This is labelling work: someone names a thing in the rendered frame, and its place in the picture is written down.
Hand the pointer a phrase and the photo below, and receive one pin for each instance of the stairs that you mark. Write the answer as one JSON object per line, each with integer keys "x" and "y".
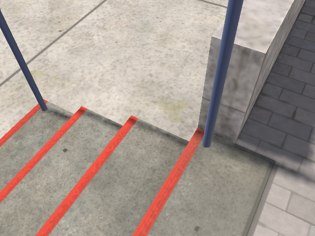
{"x": 82, "y": 174}

